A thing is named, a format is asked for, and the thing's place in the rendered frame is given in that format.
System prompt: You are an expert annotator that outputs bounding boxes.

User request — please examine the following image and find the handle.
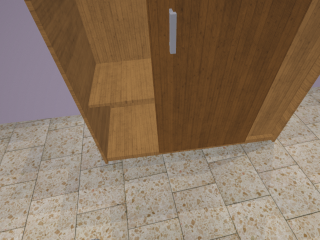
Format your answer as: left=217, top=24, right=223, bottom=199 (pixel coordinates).
left=169, top=8, right=177, bottom=54

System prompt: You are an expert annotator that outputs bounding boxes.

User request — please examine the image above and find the wardrobe door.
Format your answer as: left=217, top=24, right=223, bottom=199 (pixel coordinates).
left=146, top=0, right=312, bottom=153
left=247, top=0, right=320, bottom=137

